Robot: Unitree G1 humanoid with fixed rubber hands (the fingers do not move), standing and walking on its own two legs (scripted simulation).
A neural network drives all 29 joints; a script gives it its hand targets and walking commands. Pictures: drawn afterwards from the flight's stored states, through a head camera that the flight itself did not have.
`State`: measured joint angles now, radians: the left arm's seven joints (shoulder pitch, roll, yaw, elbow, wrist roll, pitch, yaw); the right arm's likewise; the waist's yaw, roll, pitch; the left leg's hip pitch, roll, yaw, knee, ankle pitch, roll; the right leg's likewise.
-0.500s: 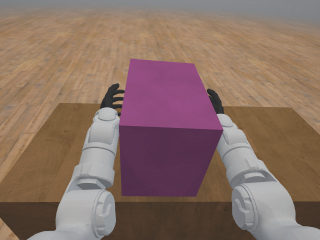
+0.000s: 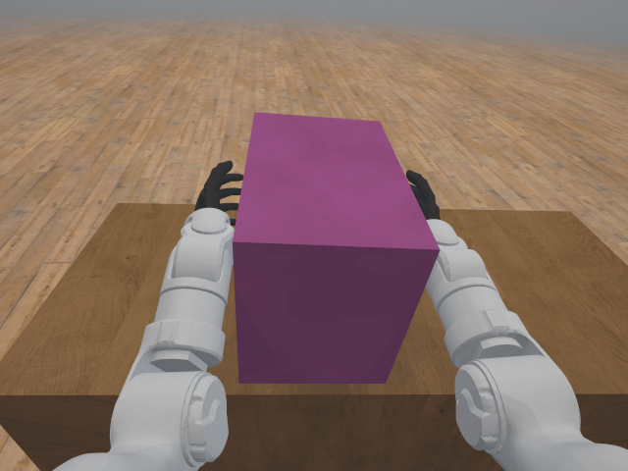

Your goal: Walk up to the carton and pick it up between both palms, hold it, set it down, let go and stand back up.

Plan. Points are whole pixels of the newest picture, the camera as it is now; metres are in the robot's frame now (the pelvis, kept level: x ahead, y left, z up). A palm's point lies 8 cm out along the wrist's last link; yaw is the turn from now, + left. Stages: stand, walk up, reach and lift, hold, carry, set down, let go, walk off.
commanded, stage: hold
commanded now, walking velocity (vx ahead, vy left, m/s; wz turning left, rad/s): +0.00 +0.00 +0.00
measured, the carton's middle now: (316, 239) +0.38 +0.01 +0.15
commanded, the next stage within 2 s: none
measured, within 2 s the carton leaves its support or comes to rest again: neither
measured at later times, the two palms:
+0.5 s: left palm (209, 210) +0.36 +0.15 +0.21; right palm (426, 219) +0.37 -0.13 +0.20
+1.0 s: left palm (210, 206) +0.36 +0.15 +0.22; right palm (430, 215) +0.37 -0.13 +0.21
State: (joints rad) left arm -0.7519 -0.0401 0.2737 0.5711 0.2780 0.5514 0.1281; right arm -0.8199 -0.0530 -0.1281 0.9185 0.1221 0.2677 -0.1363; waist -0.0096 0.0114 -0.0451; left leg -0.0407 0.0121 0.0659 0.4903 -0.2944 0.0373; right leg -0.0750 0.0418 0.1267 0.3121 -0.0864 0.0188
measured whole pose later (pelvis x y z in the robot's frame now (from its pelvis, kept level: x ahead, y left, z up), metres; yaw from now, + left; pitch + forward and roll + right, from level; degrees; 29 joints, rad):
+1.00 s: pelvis +0.00 +0.00 +0.00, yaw +0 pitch -10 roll -2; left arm -0.76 -0.04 0.27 0.47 0.28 0.63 0.11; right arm -0.82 -0.05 -0.13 0.81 0.15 0.34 -0.15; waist -0.02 0.01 -0.05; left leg -0.04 0.01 0.07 0.49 -0.29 0.04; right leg -0.07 0.04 0.13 0.31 -0.08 0.02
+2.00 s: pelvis -0.01 +0.00 +0.00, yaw +0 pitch -10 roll -2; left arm -0.76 -0.04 0.28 0.45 0.31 0.65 0.08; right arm -0.82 -0.05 -0.13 0.79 0.16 0.36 -0.16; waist -0.04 0.00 -0.04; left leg -0.03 0.01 0.07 0.49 -0.29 0.04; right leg -0.06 0.04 0.13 0.31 -0.08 0.02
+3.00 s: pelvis -0.01 +0.00 +0.00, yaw +0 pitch -10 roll -2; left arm -0.76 -0.04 0.28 0.44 0.31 0.65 0.07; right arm -0.82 -0.05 -0.13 0.78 0.16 0.35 -0.16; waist -0.04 0.00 -0.04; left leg -0.02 0.01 0.07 0.48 -0.28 0.04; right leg -0.05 0.04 0.13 0.30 -0.08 0.02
